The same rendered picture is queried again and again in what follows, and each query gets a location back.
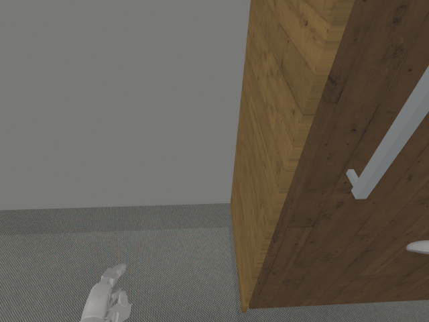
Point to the right robot hand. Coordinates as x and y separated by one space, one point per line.
419 247

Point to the left robot hand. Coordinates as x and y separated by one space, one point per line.
102 296

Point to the handle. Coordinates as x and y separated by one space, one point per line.
405 124

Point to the wardrobe door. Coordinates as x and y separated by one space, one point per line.
329 248

